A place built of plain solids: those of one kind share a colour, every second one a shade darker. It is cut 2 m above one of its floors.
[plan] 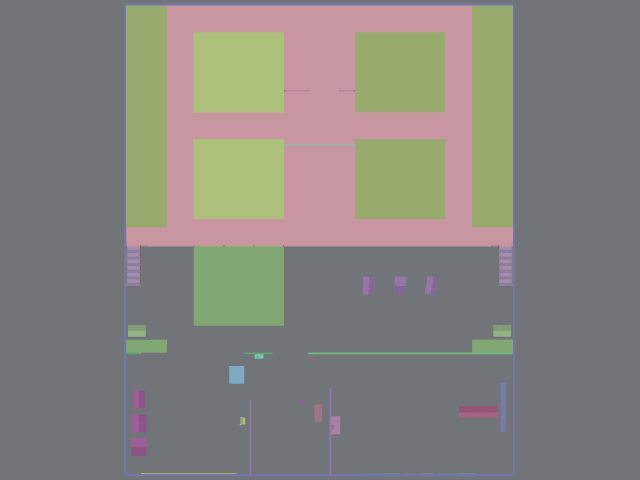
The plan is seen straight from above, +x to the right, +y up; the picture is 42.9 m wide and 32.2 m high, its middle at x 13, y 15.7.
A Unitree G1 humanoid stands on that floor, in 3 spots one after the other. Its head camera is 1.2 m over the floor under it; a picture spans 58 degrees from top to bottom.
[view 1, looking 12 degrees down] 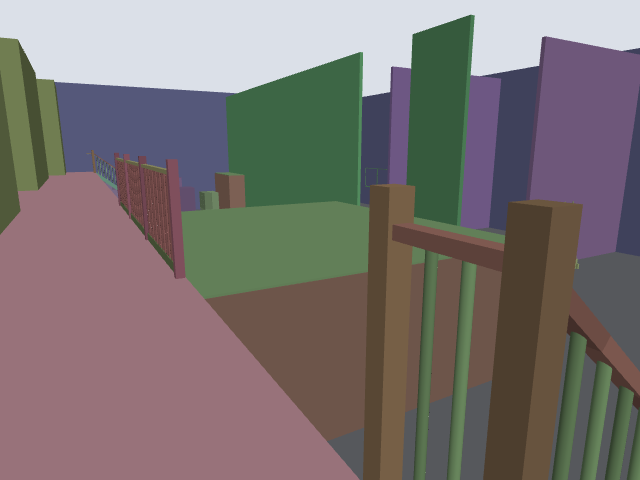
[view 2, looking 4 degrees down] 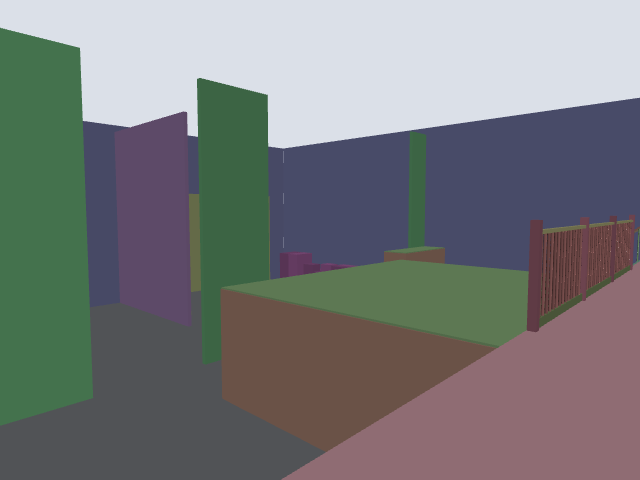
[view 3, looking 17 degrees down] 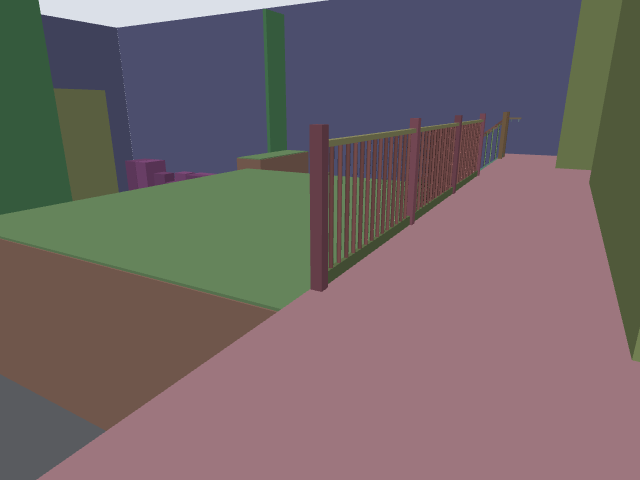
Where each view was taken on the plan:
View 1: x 0.46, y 16.06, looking -29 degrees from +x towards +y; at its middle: utop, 6.83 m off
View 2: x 15.09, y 16.65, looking -137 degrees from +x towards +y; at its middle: wall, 20.68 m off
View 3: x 12.97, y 16.66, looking -151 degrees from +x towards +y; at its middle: deck_edge_guard_newel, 2.85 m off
